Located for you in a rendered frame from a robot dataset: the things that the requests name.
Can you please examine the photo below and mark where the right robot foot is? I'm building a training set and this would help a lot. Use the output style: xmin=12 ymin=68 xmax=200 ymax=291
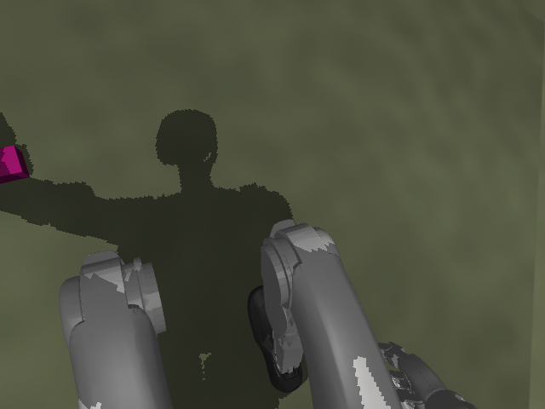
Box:
xmin=247 ymin=285 xmax=302 ymax=393

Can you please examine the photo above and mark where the small box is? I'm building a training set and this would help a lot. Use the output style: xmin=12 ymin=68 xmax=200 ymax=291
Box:
xmin=0 ymin=146 xmax=30 ymax=184

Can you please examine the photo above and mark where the right robot hand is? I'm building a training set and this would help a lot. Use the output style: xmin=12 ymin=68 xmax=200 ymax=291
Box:
xmin=378 ymin=342 xmax=447 ymax=409

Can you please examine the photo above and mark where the right robot arm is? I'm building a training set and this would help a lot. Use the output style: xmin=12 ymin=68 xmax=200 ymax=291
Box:
xmin=425 ymin=389 xmax=477 ymax=409

